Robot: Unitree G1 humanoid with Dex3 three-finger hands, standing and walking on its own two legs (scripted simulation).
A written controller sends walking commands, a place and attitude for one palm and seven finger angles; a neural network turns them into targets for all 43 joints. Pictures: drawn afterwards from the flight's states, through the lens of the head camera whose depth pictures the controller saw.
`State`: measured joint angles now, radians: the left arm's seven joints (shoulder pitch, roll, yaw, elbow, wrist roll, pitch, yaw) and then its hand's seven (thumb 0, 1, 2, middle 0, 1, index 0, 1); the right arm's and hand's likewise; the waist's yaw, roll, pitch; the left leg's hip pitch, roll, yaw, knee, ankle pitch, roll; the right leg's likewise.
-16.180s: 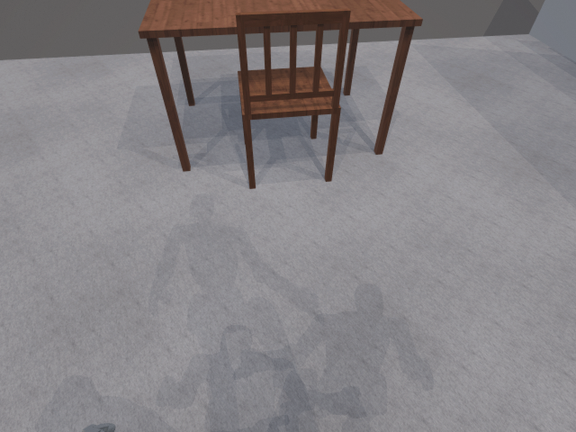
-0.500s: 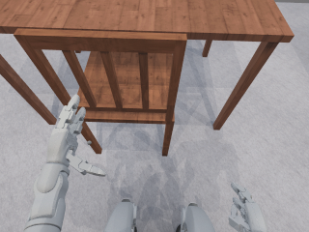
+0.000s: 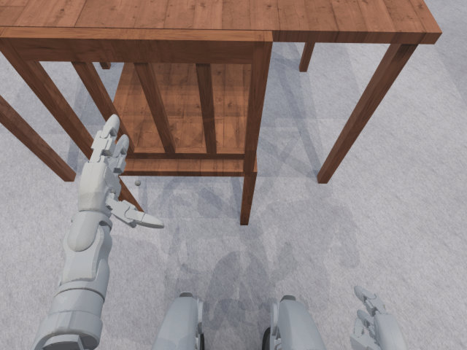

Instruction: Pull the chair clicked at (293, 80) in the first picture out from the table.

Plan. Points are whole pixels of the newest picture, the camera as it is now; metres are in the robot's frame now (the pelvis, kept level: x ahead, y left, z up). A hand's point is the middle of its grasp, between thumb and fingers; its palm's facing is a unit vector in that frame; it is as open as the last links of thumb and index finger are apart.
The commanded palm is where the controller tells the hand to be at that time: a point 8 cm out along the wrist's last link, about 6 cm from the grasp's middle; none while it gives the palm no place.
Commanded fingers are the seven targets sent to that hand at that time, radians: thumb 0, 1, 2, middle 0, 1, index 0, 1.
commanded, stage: aim the fingers beside a spindle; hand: left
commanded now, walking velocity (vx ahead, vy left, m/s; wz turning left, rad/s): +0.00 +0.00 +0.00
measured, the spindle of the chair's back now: (158, 113) +0.55 +0.18 +0.00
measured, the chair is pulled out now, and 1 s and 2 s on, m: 0.00 0.00 0.00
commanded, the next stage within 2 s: push the fingers through the gap in 0.82 s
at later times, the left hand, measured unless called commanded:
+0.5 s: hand (151, 172) +0.40 +0.16 +0.02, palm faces +0.01 -1.00 -0.03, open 16.9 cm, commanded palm +0.37 +0.21 +0.02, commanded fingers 0.00 -0.50 0.30 -0.06 -0.08 -0.06 -0.08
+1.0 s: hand (155, 174) +0.40 +0.15 +0.03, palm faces +0.01 -1.00 -0.04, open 17.0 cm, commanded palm +0.38 +0.21 +0.02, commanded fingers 0.00 -0.50 0.30 -0.06 -0.08 -0.06 -0.08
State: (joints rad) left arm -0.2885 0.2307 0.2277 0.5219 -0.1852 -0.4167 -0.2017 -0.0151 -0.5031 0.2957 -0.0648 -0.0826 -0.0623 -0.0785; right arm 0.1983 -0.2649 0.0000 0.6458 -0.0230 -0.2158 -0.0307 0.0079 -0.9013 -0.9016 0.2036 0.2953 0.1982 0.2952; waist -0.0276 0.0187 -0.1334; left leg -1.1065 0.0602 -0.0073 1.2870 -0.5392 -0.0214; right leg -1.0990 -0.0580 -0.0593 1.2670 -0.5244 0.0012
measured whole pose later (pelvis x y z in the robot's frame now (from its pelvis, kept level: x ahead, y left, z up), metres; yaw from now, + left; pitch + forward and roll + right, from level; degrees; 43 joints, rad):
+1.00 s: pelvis +0.00 +0.00 -0.01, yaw +0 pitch +22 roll -1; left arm -0.41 0.21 0.21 0.66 -0.13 -0.48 -0.13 -0.02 -0.50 0.30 -0.07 -0.08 -0.06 -0.08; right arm 0.19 -0.26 -0.01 0.64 -0.03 -0.15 -0.01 0.01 -0.90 -0.90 0.20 0.30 0.20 0.30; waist -0.04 0.02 -0.14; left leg -1.16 0.06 0.00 1.31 -0.54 -0.02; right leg -1.16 -0.06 -0.05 1.30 -0.53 0.00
